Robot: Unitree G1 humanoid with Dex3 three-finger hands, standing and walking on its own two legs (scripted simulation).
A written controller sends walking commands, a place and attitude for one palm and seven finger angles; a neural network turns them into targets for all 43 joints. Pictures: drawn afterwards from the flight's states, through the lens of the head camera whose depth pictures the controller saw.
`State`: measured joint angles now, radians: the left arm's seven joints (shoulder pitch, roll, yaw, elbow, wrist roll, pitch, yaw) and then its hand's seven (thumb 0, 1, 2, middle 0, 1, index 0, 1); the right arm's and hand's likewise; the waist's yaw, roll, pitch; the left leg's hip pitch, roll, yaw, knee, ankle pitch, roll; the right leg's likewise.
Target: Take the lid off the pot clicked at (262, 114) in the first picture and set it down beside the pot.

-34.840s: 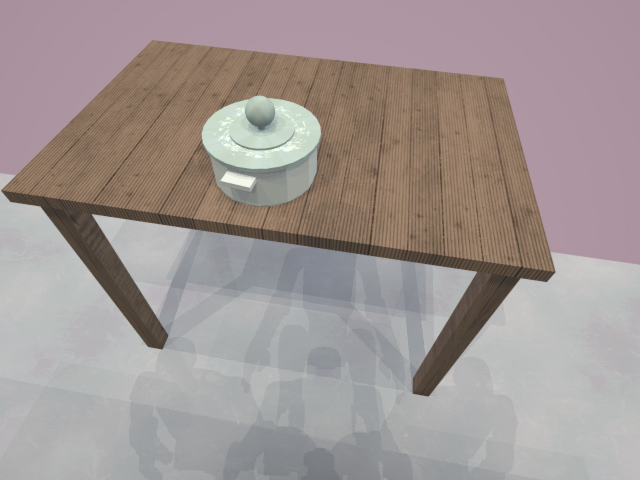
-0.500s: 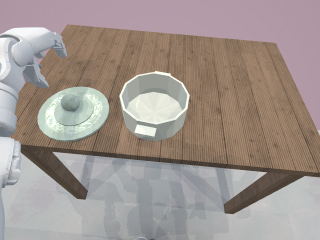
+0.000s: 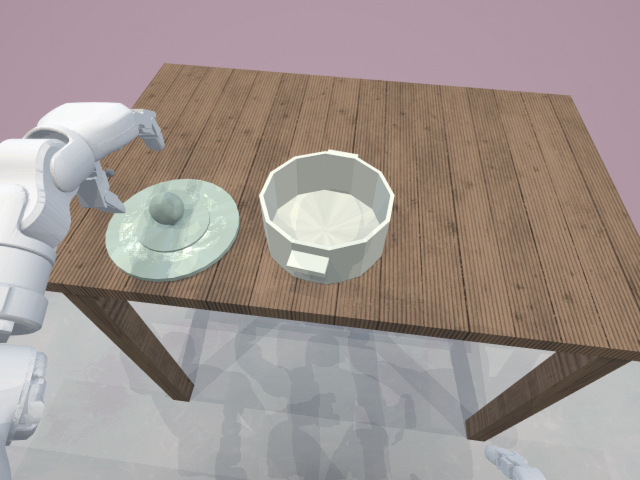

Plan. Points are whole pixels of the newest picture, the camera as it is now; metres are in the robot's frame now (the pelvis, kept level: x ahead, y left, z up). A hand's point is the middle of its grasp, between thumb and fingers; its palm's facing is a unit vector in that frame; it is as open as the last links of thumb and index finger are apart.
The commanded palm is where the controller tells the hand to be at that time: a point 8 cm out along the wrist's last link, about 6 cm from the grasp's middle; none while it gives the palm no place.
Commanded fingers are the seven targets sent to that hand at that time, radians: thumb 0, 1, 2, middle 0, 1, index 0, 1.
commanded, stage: draw the hand back to the body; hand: left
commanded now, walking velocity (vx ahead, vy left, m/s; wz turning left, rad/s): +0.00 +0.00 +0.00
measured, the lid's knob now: (166, 208) +0.48 +0.26 +0.02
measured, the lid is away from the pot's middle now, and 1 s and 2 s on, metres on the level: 0.25 0.25 0.25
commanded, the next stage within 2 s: step back with the hand held close in 1.80 s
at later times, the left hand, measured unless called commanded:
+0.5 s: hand (148, 160) +0.39 +0.20 +0.20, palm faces +0.33 -0.91 -0.24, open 10.2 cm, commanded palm +0.33 +0.24 +0.21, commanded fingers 0.00 0.39 0.84 -0.31 -0.54 -0.31 -0.54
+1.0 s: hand (181, 220) +0.32 +0.15 +0.19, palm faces +0.42 -0.86 -0.29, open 7.9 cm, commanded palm +0.27 +0.19 +0.20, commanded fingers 0.00 0.90 0.90 -0.20 -0.30 -0.20 -0.30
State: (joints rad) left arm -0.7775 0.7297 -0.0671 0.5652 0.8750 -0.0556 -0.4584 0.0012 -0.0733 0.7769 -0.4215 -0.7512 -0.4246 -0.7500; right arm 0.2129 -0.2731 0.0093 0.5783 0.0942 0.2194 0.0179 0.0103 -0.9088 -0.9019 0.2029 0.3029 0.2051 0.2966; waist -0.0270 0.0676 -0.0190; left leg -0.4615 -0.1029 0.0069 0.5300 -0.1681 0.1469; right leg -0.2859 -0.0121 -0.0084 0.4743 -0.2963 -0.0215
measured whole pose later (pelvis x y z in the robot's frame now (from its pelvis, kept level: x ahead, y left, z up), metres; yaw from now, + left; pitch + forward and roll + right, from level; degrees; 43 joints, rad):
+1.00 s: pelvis +0.05 -0.11 +0.01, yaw -2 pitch -3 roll +0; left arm 0.09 0.39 0.36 -0.11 -0.12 -0.06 0.07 0.01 0.75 0.88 -0.24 -0.37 -0.24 -0.37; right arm 0.13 -0.26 0.02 0.64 0.05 -0.02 -0.04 0.01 -0.91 -0.90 0.20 0.30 0.21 0.30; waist 0.04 0.05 0.02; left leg -0.15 0.00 0.00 0.44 -0.23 0.01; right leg -0.02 0.11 0.02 0.37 -0.29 -0.09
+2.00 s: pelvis +0.02 -0.05 +0.01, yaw -2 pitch -4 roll -2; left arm 0.49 0.40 0.36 -0.52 -0.09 -0.13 0.09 0.02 0.88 0.90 -0.21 -0.30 -0.21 -0.30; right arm 0.16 -0.21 0.05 0.60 0.01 -0.05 -0.04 0.02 -0.91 -0.90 0.20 0.30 0.21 0.30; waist 0.06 0.03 0.02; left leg -0.17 -0.04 0.02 0.46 -0.21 0.08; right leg -0.02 0.05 0.03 0.35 -0.25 -0.01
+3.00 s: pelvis -0.12 +0.02 -0.01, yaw -5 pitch +0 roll -4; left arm 0.54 0.42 0.42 -0.65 -0.05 -0.20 0.14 0.02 0.88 0.90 -0.21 -0.30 -0.21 -0.30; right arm 0.20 -0.17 0.00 0.54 0.01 -0.09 -0.05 0.02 -0.91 -0.90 0.20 0.30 0.20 0.30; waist -0.02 -0.04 0.05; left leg -0.45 0.00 0.01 0.65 -0.20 0.08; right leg -0.40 0.03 0.00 0.85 -0.49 0.00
